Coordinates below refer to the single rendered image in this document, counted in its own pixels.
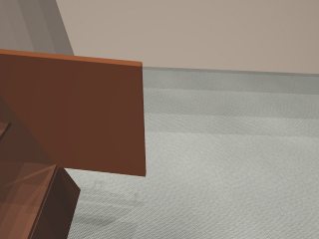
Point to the cupboard door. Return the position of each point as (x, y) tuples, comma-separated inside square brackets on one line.
[(86, 112)]

